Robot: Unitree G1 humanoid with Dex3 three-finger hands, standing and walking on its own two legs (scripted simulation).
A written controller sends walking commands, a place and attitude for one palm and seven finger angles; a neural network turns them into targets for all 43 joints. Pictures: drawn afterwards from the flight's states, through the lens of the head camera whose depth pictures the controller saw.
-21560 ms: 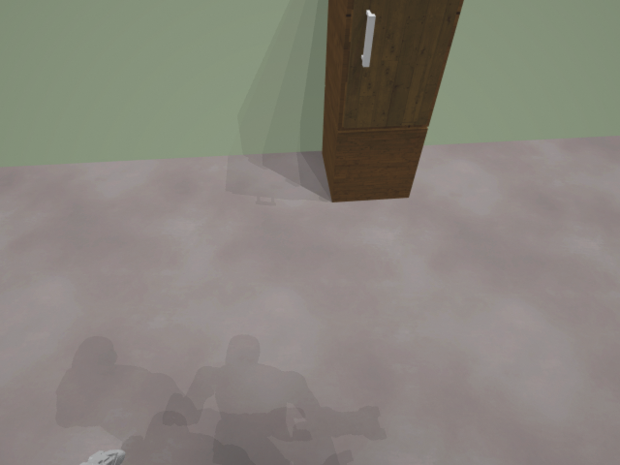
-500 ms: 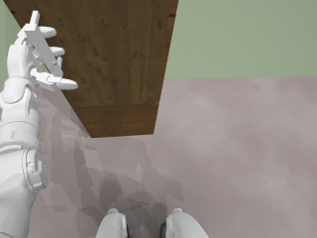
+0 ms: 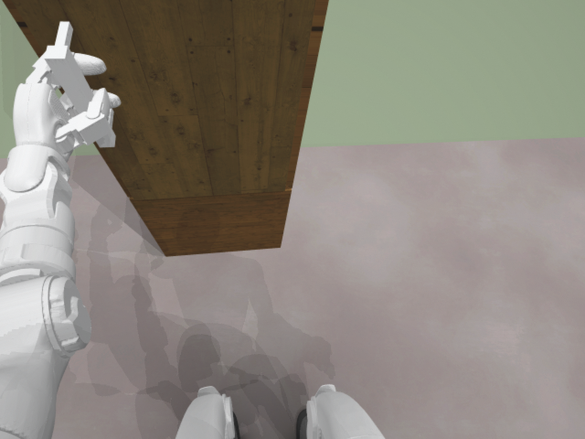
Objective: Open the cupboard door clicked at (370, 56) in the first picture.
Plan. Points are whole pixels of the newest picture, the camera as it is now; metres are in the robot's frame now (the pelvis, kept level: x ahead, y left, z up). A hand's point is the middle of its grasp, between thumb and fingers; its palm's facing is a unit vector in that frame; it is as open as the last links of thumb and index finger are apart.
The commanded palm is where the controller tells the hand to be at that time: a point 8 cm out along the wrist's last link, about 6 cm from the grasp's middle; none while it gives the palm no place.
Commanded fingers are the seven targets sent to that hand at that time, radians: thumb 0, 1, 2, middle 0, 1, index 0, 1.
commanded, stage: close the thumb around the handle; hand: left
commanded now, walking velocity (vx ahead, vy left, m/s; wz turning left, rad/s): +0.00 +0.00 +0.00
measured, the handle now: (87, 91) +0.57 +0.23 +0.07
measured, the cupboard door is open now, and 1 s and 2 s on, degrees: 1 42 53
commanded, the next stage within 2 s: pull the door open along its arc in 0.08 s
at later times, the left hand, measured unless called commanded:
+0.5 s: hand (102, 138) +0.48 +0.20 +0.08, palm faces +0.02 -1.00 -0.02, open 5.8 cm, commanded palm +0.42 +0.25 +0.07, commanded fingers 0.00 0.90 0.90 -0.40 -1.35 -0.40 -1.35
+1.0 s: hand (199, 240) +0.34 +0.08 +0.08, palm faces +0.40 -0.92 +0.02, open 6.3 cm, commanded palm +0.26 +0.14 +0.07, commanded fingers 0.00 0.90 0.90 -0.40 -1.35 -0.40 -1.35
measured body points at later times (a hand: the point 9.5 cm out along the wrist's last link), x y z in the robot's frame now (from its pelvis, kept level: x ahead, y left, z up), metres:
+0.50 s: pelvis +0.01 +0.00 +0.01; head +0.13 +0.01 +0.45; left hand +0.48 +0.25 +0.08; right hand +0.02 -0.26 -0.10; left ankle +0.02 +0.10 -0.67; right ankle -0.01 -0.12 -0.67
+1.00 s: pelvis +0.02 -0.03 +0.02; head +0.07 -0.04 +0.47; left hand +0.31 +0.13 +0.09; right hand +0.20 -0.23 -0.08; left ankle +0.02 +0.10 -0.67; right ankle -0.01 -0.12 -0.67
